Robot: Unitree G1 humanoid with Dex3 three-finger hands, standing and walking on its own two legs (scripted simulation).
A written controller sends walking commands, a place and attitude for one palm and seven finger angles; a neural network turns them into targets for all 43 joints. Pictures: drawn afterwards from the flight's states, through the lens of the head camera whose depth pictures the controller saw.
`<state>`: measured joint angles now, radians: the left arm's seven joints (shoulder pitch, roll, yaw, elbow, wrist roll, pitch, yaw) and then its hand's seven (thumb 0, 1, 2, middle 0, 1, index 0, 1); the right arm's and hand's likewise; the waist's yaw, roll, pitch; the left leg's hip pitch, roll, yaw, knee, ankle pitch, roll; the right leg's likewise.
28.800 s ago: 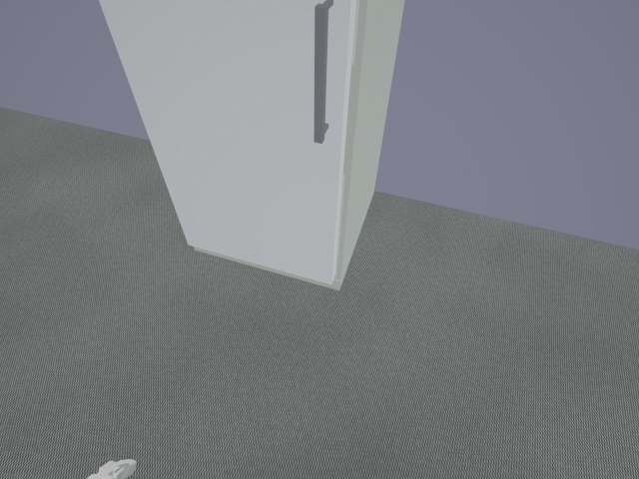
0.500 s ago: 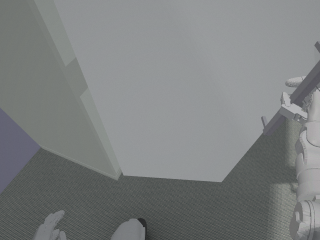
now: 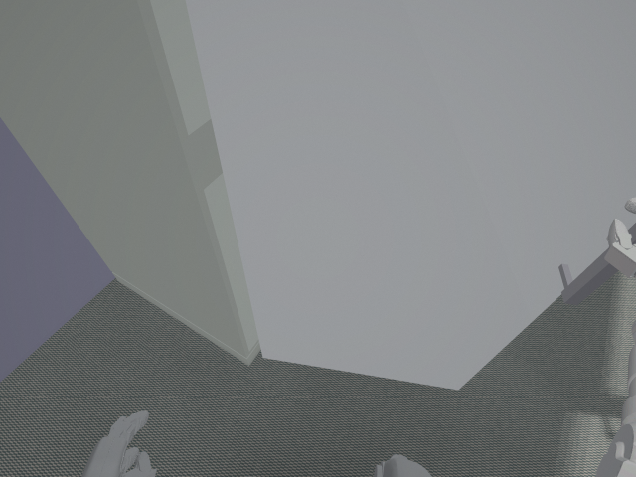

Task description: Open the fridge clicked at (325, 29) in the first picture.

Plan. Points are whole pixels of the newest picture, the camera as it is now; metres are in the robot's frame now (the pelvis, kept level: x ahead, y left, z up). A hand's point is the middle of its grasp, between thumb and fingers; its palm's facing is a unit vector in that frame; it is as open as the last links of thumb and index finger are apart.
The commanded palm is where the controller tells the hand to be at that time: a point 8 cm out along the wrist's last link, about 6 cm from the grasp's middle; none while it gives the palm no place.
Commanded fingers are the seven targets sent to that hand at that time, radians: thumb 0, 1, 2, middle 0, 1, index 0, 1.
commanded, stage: stop walking and hold the door back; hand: right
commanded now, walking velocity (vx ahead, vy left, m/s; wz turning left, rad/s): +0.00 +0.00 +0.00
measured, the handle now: (624, 231) +0.45 -0.32 +0.10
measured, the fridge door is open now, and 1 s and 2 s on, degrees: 68 67 67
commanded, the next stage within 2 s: loosen the grip on the handle in 0.84 s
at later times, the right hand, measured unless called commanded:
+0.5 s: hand (627, 275) +0.38 -0.30 +0.10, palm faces +0.26 +0.92 -0.29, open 5.7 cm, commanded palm +0.35 -0.36 +0.10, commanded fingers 0.00 -0.90 -0.90 0.45 1.40 0.45 1.40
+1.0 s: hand (618, 247) +0.42 -0.30 +0.10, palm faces +0.27 +0.93 -0.25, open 5.5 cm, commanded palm +0.36 -0.34 +0.11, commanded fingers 0.00 -0.42 -0.67 0.45 1.40 0.45 1.40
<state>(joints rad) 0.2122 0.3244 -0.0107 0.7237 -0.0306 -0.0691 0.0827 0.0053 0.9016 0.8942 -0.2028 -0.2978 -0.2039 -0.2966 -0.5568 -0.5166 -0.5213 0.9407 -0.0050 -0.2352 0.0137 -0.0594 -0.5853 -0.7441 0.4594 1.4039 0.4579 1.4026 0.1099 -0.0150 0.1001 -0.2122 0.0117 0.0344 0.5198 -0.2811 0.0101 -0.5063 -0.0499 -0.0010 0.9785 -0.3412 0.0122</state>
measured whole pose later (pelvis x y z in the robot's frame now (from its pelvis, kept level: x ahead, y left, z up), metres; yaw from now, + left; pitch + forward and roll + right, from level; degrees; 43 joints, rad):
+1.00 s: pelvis -0.01 -0.03 +0.00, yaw +3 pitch +1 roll +1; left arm 0.31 0.29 0.03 0.73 -0.01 -0.07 0.09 0.01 0.90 0.89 -0.20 -0.30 -0.20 -0.30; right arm -0.61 -0.51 -0.40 0.91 -0.07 -0.20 0.04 -0.13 -0.62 -0.79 0.44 1.39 0.46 1.40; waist 0.06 0.01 0.03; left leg -0.26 -0.01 0.05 0.52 -0.29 0.00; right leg -0.40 -0.06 -0.06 0.54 -0.17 -0.01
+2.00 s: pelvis +0.02 -0.04 -0.02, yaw +2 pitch +8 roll +2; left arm 0.32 0.28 0.00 0.69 -0.03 -0.03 0.12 0.00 0.90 0.89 -0.20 -0.30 -0.21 -0.30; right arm -0.44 -0.62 -0.51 0.75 0.05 -0.15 0.20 -0.01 0.55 -0.20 0.26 1.15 0.26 1.16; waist 0.02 -0.01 -0.06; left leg -0.41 0.01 0.07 0.66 -0.39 -0.01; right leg -0.57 -0.05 -0.04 0.70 -0.27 -0.02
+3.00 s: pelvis +0.01 -0.04 -0.02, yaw +0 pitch +4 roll +2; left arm 0.24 0.25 -0.04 0.62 -0.03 -0.15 0.13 0.01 0.90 0.89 -0.20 -0.30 -0.21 -0.30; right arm -0.03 -0.50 -0.50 0.31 0.17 -0.10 0.21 -0.01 0.55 -0.20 0.26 1.15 0.26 1.15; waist -0.05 -0.02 -0.07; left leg -0.33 0.02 0.09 0.64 -0.38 -0.02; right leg -0.51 -0.03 -0.02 0.69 -0.26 -0.03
